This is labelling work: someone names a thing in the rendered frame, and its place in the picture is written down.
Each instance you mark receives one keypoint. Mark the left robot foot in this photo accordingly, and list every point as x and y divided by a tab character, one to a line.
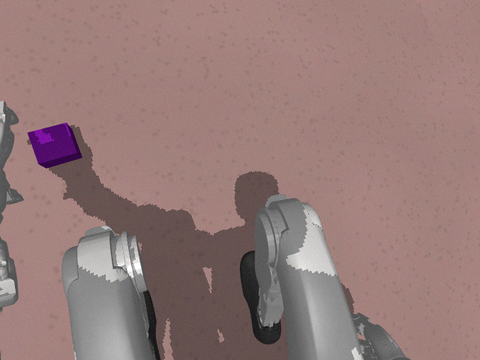
152	326

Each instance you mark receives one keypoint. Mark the left robot hand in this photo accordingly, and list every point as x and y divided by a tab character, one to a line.
7	118

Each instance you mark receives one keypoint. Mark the left robot arm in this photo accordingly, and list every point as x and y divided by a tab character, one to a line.
8	276

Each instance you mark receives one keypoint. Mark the small box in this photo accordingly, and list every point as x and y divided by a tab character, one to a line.
54	145

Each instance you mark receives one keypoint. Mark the right robot foot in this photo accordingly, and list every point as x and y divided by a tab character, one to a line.
250	289

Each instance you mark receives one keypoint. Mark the right robot hand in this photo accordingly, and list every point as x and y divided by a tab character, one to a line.
378	344

